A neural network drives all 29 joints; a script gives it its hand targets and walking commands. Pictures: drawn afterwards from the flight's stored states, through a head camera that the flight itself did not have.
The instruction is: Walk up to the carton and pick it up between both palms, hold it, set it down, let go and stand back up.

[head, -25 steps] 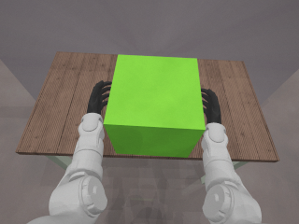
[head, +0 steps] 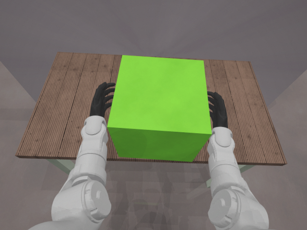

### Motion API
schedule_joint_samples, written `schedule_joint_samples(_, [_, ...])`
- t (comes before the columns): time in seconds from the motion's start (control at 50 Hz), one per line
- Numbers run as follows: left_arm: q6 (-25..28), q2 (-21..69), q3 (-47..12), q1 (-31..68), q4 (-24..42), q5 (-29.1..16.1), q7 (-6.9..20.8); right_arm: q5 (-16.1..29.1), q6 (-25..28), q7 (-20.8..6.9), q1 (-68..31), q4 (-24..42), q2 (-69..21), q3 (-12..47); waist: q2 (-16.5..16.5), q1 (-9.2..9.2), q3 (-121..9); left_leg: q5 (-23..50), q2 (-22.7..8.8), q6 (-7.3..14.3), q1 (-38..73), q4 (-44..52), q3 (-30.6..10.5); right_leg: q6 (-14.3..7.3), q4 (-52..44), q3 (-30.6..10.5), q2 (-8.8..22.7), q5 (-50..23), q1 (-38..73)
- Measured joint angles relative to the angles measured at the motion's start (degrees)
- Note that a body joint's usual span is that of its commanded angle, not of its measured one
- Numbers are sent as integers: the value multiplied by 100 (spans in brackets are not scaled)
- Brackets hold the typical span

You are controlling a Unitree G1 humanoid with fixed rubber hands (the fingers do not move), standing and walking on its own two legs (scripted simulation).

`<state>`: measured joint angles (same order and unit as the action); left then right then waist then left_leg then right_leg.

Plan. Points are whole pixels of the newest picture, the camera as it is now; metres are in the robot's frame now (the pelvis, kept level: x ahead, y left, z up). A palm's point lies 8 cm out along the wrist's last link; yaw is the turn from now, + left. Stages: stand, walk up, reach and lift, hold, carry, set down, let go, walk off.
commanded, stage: set down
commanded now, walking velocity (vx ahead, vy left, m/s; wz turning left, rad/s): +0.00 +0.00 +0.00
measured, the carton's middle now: (158, 111) +0.44 -0.02 -0.03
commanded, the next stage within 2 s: none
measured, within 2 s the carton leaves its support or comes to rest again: rests again in 0.14 s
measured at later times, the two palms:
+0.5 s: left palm (83, 112) +0.40 +0.20 +0.02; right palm (215, 122) +0.38 -0.17 +0.01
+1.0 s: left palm (77, 131) +0.35 +0.21 +0.00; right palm (230, 132) +0.35 -0.20 +0.02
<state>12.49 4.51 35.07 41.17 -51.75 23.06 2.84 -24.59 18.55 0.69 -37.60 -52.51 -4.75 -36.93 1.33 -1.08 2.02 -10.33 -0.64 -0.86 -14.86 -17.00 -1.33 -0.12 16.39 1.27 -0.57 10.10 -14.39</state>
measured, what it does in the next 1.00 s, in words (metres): shifts its weight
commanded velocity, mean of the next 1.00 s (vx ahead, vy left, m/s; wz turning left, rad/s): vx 0.00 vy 0.00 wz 0.00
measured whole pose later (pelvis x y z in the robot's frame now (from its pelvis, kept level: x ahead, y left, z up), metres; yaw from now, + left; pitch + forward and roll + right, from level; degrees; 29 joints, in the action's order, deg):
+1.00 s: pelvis -0.06 +0.00 -0.03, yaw -1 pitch +19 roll -1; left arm 24.8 -14.6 0.7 49.5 -85.3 -15.0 -1.7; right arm 23.9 23.6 0.1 -48.8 -81.2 14.5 12.3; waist 1.0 -1.1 -11.9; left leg -12.7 -1.3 -1.0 -40.3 -34.3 -1.3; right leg -0.5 32.4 1.3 -1.3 11.6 -39.4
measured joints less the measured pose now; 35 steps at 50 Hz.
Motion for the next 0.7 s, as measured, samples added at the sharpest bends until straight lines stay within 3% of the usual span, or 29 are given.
schedule_joint_samples(0.06, [39, -49, -67, 15, -78, 2, -111, 35, 2, 23, -2, -38, 54, 98, 0, 0, 0, 0, 0, 0, -11, -2, 1, 0, 3, 0, 0, 0, -12])
schedule_joint_samples(0.12, [109, -199, -302, 32, -281, -52, -368, 424, -5, 145, -4, -256, 277, 638, 0, 0, 2, 1, 0, 0, -53, -22, 3, 0, 22, 0, 1, 0, -54])
schedule_joint_samples(0.22, [314, -641, -872, 278, -1041, -820, -720, 1469, 59, 338, -184, -686, 619, 1581, 1, 0, -212, -35, -6, 0, -591, -295, 4, 0, 249, 1, -5, 13, -572])
schedule_joint_samples(0.32, [616, -1122, -1622, 578, -1783, -1702, -871, 2409, 70, 411, -545, -1417, 1003, 2445, 1, 1, -679, -113, -25, 0, -1365, -705, 4, -3, 540, -1, -26, 22, -1294])
schedule_joint_samples(0.42, [863, -1503, -2500, 868, -2475, -2509, -895, 3252, 53, 364, -882, -2165, 1294, 3225, 0, 0, -1100, -188, -28, 0, -1894, -1050, 4, -8, 823, -1, -30, 71, -1796])
schedule_joint_samples(0.52, [950, -1717, -3310, 1132, -2969, -3312, -901, 3844, -2, 230, -1082, -2484, 1461, 3780, 0, 0, -1363, -280, -32, 0, -2255, -1380, 4, -8, 1144, -1, -33, 160, -2154])
schedule_joint_samples(0.64, [973, -1886, -3912, 1411, -3399, -3773, -809, 4199, -37, 58, -1413, -2961, 1683, 3971, -2, 0, -1365, -302, -34, 0, -2465, -1594, 3, -12, 1386, -1, -35, 192, -2380])
schedule_joint_samples(0.7, [978, -1897, -3946, 1405, -3467, -3856, -741, 4405, -31, -12, -1414, -3122, 1808, 4199, -1, 0, -1366, -301, -44, 0, -2504, -1641, 3, -13, 1435, -1, -45, 193, -2422])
